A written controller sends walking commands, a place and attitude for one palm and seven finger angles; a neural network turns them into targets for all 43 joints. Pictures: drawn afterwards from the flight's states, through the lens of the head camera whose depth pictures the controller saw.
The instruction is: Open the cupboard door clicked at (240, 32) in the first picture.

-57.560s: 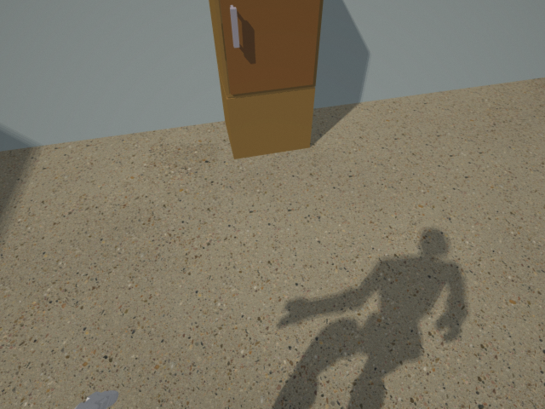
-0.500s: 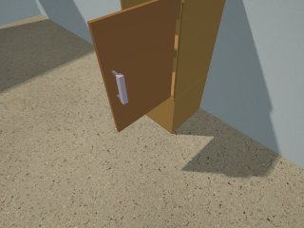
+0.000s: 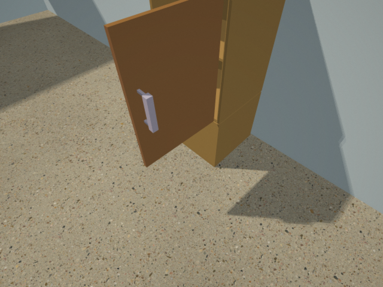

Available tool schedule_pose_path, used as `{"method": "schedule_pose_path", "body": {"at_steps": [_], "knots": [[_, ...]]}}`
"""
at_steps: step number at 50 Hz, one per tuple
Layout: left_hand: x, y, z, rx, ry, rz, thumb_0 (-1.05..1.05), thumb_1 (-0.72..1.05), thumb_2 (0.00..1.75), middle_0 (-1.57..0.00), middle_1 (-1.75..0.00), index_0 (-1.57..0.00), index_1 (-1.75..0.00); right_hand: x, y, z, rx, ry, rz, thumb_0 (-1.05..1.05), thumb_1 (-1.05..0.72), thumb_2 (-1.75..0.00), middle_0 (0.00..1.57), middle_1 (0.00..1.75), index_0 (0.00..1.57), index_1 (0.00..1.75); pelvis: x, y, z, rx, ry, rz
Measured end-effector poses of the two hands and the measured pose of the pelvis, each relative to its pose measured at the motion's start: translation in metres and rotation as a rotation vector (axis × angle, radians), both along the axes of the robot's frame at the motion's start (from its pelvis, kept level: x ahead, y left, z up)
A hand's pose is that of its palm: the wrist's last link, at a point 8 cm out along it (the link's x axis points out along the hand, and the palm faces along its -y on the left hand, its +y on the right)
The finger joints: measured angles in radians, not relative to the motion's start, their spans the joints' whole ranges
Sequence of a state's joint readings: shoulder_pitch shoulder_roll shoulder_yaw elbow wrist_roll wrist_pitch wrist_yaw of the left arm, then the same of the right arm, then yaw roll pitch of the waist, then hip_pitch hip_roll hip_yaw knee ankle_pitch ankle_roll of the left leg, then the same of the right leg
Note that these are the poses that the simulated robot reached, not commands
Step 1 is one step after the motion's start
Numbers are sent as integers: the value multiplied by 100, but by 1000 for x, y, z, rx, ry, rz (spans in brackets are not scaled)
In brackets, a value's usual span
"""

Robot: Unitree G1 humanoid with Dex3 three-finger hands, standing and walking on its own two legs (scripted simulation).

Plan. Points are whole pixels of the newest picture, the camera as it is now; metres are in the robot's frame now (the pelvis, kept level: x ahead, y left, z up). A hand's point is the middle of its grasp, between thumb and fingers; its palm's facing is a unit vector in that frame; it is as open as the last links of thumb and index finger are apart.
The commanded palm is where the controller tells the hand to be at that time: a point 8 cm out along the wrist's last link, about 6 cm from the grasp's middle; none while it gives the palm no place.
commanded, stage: look to check the result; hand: left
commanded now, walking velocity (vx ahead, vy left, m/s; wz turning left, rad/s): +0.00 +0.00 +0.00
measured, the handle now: (147, 110) +0.64 +0.18 -0.04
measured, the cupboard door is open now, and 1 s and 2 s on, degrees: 87 87 87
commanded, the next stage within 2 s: stand and wait in 0.36 s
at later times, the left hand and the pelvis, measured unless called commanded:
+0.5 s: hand out of the picture +0.08 +0.21 -0.16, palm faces -0.01 -0.95 -0.30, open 7.4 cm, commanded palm none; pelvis +0.02 -0.01 +0.00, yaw +0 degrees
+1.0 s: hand out of the picture +0.08 +0.21 -0.16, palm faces -0.03 -0.95 -0.30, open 7.4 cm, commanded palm none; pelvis +0.02 -0.02 +0.00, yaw -1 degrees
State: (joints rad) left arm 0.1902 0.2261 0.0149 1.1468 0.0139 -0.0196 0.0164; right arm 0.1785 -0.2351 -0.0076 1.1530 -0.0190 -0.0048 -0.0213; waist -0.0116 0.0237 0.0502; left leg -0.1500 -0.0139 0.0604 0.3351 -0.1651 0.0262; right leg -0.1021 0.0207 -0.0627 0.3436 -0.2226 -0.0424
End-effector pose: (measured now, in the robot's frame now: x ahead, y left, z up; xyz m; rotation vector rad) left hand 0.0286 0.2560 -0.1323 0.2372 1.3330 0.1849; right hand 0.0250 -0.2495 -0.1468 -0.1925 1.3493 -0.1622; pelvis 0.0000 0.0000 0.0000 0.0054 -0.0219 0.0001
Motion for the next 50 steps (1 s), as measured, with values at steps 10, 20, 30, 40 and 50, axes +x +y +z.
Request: {"method": "schedule_pose_path", "body": {"at_steps": [10, 20, 30, 40, 50], "knots": [[17, 6, 5, 26, -17, -10, 1, 91, 89, -20, -30, -20, -30, 28, -15, 3, -17, -34, 20, 1, -91, -90, 20, 30, 20, 30, 9, -5, 1, 2, 5, 1], [39, 1, 7, 26, -57, -26, 1, 91, 89, -20, -30, -20, -30, 49, -30, 9, -44, -73, 26, 1, -91, -90, 20, 30, 20, 30, 17, -11, 1, 4, 5, 0], [53, -2, 8, 29, -76, -40, 1, 91, 89, -20, -30, -20, -30, 52, -38, 12, -55, -79, 20, 1, -91, -90, 20, 30, 20, 30, 21, -15, 1, 4, 3, -6], [53, -2, 8, 34, -68, -41, 1, 91, 89, -20, -30, -20, -30, 42, -39, 10, -52, -51, 6, 1, -91, -90, 20, 30, 20, 30, 23, -17, 1, 3, 1, -10], [47, -2, 6, 28, -51, -42, 1, 91, 89, -20, -30, -20, -30, 31, -35, 9, -48, -30, -3, 1, -91, -90, 20, 30, 20, 30, 20, -15, 1, 2, -3, -14]]}}
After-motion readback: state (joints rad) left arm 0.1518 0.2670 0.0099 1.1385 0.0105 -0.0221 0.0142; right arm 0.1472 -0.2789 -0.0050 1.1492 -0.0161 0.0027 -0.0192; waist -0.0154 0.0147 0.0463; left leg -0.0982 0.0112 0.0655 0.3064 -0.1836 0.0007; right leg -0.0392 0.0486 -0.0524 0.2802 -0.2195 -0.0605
